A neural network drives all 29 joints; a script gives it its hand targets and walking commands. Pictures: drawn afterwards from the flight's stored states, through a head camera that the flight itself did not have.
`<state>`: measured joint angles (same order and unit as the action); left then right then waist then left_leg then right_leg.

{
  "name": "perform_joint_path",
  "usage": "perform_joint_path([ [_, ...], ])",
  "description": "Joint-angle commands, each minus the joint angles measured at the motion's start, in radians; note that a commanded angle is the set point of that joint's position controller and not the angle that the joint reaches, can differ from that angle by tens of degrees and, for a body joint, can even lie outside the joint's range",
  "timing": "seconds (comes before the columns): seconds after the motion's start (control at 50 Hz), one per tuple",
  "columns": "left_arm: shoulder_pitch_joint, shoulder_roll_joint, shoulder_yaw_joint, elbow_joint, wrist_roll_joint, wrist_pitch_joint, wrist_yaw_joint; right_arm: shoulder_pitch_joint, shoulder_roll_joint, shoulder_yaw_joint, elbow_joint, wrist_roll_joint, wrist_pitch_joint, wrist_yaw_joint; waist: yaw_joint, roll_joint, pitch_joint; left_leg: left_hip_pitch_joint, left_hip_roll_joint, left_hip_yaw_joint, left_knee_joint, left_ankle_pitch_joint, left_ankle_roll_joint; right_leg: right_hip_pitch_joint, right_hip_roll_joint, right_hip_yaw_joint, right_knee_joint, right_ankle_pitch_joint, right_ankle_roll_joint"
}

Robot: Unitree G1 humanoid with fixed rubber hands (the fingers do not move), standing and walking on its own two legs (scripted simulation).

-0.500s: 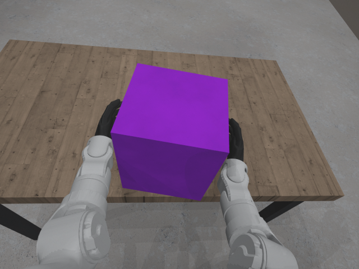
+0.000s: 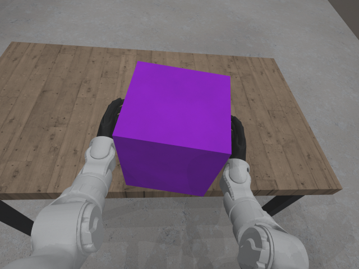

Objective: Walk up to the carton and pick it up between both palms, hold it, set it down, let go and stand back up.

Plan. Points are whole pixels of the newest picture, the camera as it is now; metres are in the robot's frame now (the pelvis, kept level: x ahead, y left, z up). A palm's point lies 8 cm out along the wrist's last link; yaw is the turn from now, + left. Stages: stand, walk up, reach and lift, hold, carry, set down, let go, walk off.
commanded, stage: reach and lift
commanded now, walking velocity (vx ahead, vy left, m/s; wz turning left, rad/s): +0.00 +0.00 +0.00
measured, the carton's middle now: (173, 135) +0.43 +0.02 +0.03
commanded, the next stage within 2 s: none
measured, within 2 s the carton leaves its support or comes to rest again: neither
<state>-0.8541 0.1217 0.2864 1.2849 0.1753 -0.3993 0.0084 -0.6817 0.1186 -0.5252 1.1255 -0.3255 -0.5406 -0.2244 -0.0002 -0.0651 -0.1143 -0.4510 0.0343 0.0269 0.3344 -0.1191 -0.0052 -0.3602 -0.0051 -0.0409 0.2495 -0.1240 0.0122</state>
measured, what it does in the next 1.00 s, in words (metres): stands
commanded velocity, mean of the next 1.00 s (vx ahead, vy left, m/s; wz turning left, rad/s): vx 0.00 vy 0.00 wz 0.00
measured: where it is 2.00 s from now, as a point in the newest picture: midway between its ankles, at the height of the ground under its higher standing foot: outside the picture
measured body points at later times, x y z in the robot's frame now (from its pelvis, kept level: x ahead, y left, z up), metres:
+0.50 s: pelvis +0.01 +0.00 +0.00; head +0.04 +0.03 +0.44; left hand +0.44 +0.16 +0.07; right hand +0.41 -0.14 +0.07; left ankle +0.01 +0.12 -0.75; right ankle -0.02 -0.13 -0.75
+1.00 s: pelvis +0.00 +0.00 +0.00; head -0.04 +0.04 +0.45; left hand +0.40 +0.17 +0.17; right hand +0.39 -0.13 +0.16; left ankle +0.01 +0.12 -0.75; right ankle -0.02 -0.13 -0.75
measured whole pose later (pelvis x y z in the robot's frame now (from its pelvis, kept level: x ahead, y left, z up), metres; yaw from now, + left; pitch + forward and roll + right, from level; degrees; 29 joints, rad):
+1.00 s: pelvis +0.00 +0.00 +0.00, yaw +2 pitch -5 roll -1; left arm -0.72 0.06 0.28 0.54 0.21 0.38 0.01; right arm -0.69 0.02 -0.10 0.75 0.11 0.09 -0.24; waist -0.06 -0.08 0.00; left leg -0.09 0.02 0.00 0.35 -0.17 -0.01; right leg 0.01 -0.02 -0.07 0.26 -0.18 0.02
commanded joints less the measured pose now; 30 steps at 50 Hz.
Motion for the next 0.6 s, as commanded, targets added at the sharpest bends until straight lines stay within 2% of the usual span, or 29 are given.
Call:
perform_joint_path([
  [0.0,-0.738,-0.625,-0.255,-0.167,0.06,-0.091,-0.109,-0.704,0.525,0.399,-0.053,-0.135,-0.06,0.206,0.006,0.143,-0.764,0.341,-0.025,0.099,0.043,0.317,-0.055,0.249,0.02,-0.056,0.062,0.339,-0.012],
  [0.02,-0.714,-0.632,-0.257,-0.155,0.057,-0.087,-0.11,-0.71,0.528,0.419,-0.08,-0.11,-0.057,0.205,0.024,0.144,-0.764,0.336,-0.025,0.09,0.048,0.334,-0.061,0.248,0.02,-0.057,0.067,0.358,-0.013],
  [0.04,-0.759,-0.62,-0.264,-0.165,0.042,-0.084,-0.114,-0.714,0.549,0.435,-0.085,-0.091,-0.047,0.199,0.007,0.108,-0.788,0.333,-0.025,0.09,0.042,0.305,-0.048,0.264,0.023,-0.047,0.066,0.358,-0.012],
  [0.06,-0.76,-0.628,-0.275,-0.157,0.045,-0.081,-0.113,-0.702,0.558,0.448,-0.082,-0.095,-0.044,0.2,0.018,0.15,-0.818,0.342,-0.024,0.095,0.05,0.303,-0.051,0.284,0.023,-0.044,0.076,0.369,-0.017],
  [0.1,-0.75,-0.659,-0.293,-0.178,0.011,-0.085,-0.107,-0.737,0.547,0.48,-0.124,-0.068,-0.036,0.203,0.013,0.145,-0.807,0.331,-0.022,0.077,0.058,0.327,-0.054,0.251,0.016,-0.051,0.077,0.365,-0.01],
  [0.12,-0.73,-0.652,-0.317,-0.192,0.005,-0.083,-0.102,-0.725,0.543,0.51,-0.13,-0.059,-0.026,0.206,0.02,0.17,-0.824,0.344,-0.022,0.078,0.067,0.361,-0.057,0.248,0.022,-0.046,0.084,0.38,-0.012],
  [0.14,-0.763,-0.666,-0.33,-0.21,-0.003,-0.073,-0.098,-0.736,0.545,0.516,-0.135,-0.042,-0.014,0.204,0.017,0.166,-0.825,0.347,-0.02,0.07,0.072,0.355,-0.056,0.226,0.03,-0.045,0.086,0.357,-0.01],
  [0.16,-0.753,-0.67,-0.337,-0.227,-0.01,-0.069,-0.098,-0.736,0.557,0.545,-0.15,-0.004,-0.003,0.202,0.022,0.139,-0.828,0.347,-0.021,0.062,0.08,0.372,-0.051,0.239,0.035,-0.038,0.088,0.401,-0.014],
  [0.18,-0.758,-0.676,-0.354,-0.241,-0.021,-0.063,-0.098,-0.726,0.552,0.562,-0.17,0.003,0.008,0.199,0.008,0.168,-0.858,0.359,-0.021,0.058,0.088,0.405,-0.062,0.25,0.037,-0.038,0.094,0.429,-0.014],
  [0.2,-0.758,-0.703,-0.381,-0.259,-0.043,-0.056,-0.092,-0.745,0.554,0.586,-0.194,0.025,0.013,0.196,-0.001,0.176,-0.863,0.372,-0.025,0.055,0.099,0.403,-0.065,0.22,0.046,-0.035,0.088,0.382,-0.006],
  [0.22,-0.765,-0.726,-0.412,-0.299,-0.065,-0.056,-0.086,-0.747,0.552,0.619,-0.218,0.051,0.026,0.199,0.003,0.167,-0.858,0.382,-0.02,0.047,0.107,0.413,-0.066,0.215,0.045,-0.042,0.086,0.382,-0.008],
  [0.26,-0.812,-0.75,-0.457,-0.347,-0.093,-0.049,-0.08,-0.755,0.568,0.665,-0.256,0.08,0.052,0.192,-0.023,0.177,-0.928,0.398,-0.019,0.014,0.133,0.453,-0.074,0.206,0.054,-0.038,0.102,0.425,-0.013],
  [0.28,-0.798,-0.755,-0.475,-0.376,-0.102,-0.044,-0.077,-0.75,0.579,0.705,-0.285,0.11,0.069,0.191,-0.014,0.186,-0.931,0.409,-0.02,0.015,0.146,0.494,-0.077,0.21,0.054,-0.033,0.105,0.447,-0.009],
  [0.3,-0.799,-0.759,-0.505,-0.401,-0.116,-0.033,-0.075,-0.714,0.597,0.73,-0.272,0.147,0.092,0.185,-0.032,0.182,-0.933,0.409,-0.021,0.0,0.166,0.533,-0.08,0.217,0.059,-0.03,0.12,0.488,-0.007],
  [0.32,-0.8,-0.787,-0.534,-0.452,-0.137,-0.033,-0.072,-0.727,0.599,0.785,-0.353,0.169,0.104,0.183,-0.015,0.199,-0.994,0.427,-0.024,-0.01,0.167,0.547,-0.082,0.233,0.058,-0.028,0.12,0.5,-0.005],
  [0.34,-0.813,-0.781,-0.537,-0.479,-0.142,-0.025,-0.064,-0.73,0.595,0.788,-0.348,0.191,0.127,0.175,-0.032,0.168,-0.953,0.415,-0.027,-0.012,0.164,0.54,-0.085,0.241,0.055,-0.03,0.123,0.51,0.0],
  [0.36,-0.78,-0.796,-0.563,-0.508,-0.154,-0.013,-0.057,-0.723,0.606,0.823,-0.384,0.232,0.142,0.173,-0.022,0.184,-0.971,0.431,-0.029,-0.021,0.176,0.563,-0.086,0.247,0.066,-0.022,0.126,0.517,0.005],
  [0.38,-0.76,-0.797,-0.551,-0.512,-0.153,0.005,-0.054,-0.738,0.592,0.85,-0.4,0.247,0.162,0.172,-0.016,0.179,-0.942,0.417,-0.034,-0.018,0.17,0.553,-0.085,0.242,0.064,-0.017,0.124,0.503,0.006],
  [0.4,-0.761,-0.801,-0.562,-0.535,-0.166,0.02,-0.055,-0.762,0.595,0.868,-0.461,0.257,0.172,0.167,-0.023,0.164,-0.93,0.412,-0.038,-0.024,0.168,0.521,-0.077,0.249,0.067,-0.014,0.12,0.474,0.007],
  [0.42,-0.746,-0.809,-0.568,-0.56,-0.161,0.037,-0.054,-0.752,0.588,0.873,-0.449,0.273,0.19,0.159,-0.016,0.177,-0.905,0.406,-0.044,-0.026,0.168,0.51,-0.073,0.251,0.062,-0.011,0.111,0.475,0.007],
  [0.44,-0.729,-0.775,-0.555,-0.563,-0.17,0.069,-0.061,-0.757,0.563,0.886,-0.497,0.299,0.213,0.147,-0.036,0.154,-0.855,0.405,-0.047,-0.034,0.154,0.471,-0.068,0.274,0.061,-0.005,0.102,0.466,0.006],
  [0.46,-0.736,-0.796,-0.571,-0.599,-0.167,0.096,-0.065,-0.764,0.571,0.896,-0.5,0.305,0.245,0.142,-0.027,0.163,-0.82,0.412,-0.048,-0.026,0.142,0.463,-0.069,0.283,0.058,-0.002,0.094,0.439,0.012],
  [0.48,-0.798,-0.798,-0.602,-0.677,-0.188,0.116,-0.066,-0.741,0.589,0.895,-0.497,0.322,0.27,0.137,-0.048,0.173,-0.857,0.431,-0.046,-0.032,0.14,0.464,-0.074,0.278,0.061,0.003,0.097,0.444,0.012],
  [0.5,-0.75,-0.818,-0.629,-0.729,-0.193,0.144,-0.058,-0.717,0.599,0.926,-0.529,0.352,0.292,0.138,-0.039,0.195,-0.862,0.467,-0.043,-0.034,0.142,0.529,-0.085,0.296,0.068,-0.005,0.099,0.479,0.005],
  [0.52,-0.761,-0.808,-0.617,-0.755,-0.203,0.169,-0.056,-0.737,0.588,0.934,-0.563,0.366,0.316,0.131,-0.038,0.176,-0.837,0.454,-0.047,-0.039,0.151,0.525,-0.076,0.295,0.066,-0.001,0.094,0.491,0.007],
  [0.54,-0.727,-0.79,-0.601,-0.745,-0.187,0.221,-0.059,-0.702,0.568,0.94,-0.537,0.379,0.369,0.125,-0.059,0.148,-0.744,0.479,-0.048,-0.037,0.126,0.483,-0.072,0.293,0.059,0.005,0.07,0.436,0.015],
  [0.56,-0.703,-0.816,-0.627,-0.841,-0.215,0.257,-0.061,-0.742,0.57,0.966,-0.644,0.426,0.382,0.119,-0.036,0.144,-0.794,0.509,-0.047,-0.048,0.131,0.542,-0.071,0.337,0.072,0.002,0.086,0.496,0.013],
  [0.58,-0.706,-0.835,-0.641,-0.857,-0.202,0.297,-0.055,-0.76,0.562,0.972,-0.648,0.445,0.408,0.117,-0.041,0.174,-0.792,0.538,-0.047,-0.041,0.141,0.561,-0.078,0.332,0.073,0.009,0.087,0.5,0.01],
])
